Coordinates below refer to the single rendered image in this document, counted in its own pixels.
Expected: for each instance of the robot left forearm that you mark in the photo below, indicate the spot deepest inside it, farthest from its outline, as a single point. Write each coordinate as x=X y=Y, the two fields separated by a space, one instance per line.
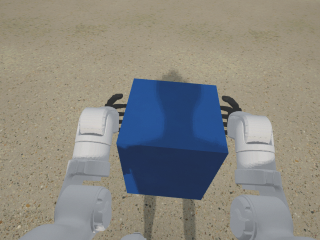
x=90 y=160

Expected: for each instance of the robot right forearm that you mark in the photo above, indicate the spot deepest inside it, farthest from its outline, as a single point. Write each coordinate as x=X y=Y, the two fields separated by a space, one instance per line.
x=255 y=158

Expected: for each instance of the robot left hand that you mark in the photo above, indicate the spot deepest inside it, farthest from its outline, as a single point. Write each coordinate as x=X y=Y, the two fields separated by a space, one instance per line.
x=112 y=100

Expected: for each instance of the robot right hand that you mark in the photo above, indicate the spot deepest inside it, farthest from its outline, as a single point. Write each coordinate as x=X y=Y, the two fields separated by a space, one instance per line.
x=235 y=108

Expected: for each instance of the robot left upper arm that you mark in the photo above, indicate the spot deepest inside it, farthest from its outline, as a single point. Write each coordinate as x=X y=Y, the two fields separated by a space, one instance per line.
x=81 y=212

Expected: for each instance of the robot right upper arm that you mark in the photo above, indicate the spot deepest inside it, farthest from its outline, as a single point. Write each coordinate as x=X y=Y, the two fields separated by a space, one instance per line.
x=257 y=217

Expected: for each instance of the carton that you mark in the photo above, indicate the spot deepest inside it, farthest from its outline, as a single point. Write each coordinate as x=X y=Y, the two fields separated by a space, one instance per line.
x=172 y=140

